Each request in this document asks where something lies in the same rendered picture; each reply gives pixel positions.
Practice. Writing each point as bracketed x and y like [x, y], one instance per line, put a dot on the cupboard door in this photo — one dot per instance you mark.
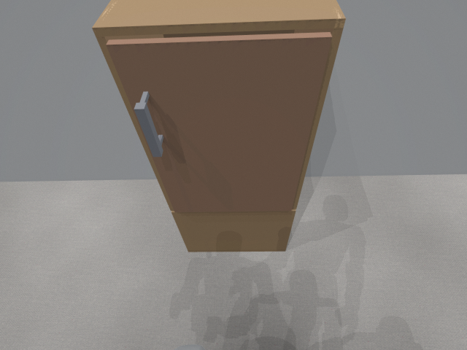
[235, 113]

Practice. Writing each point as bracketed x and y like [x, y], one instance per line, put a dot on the handle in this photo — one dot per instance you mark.
[143, 114]

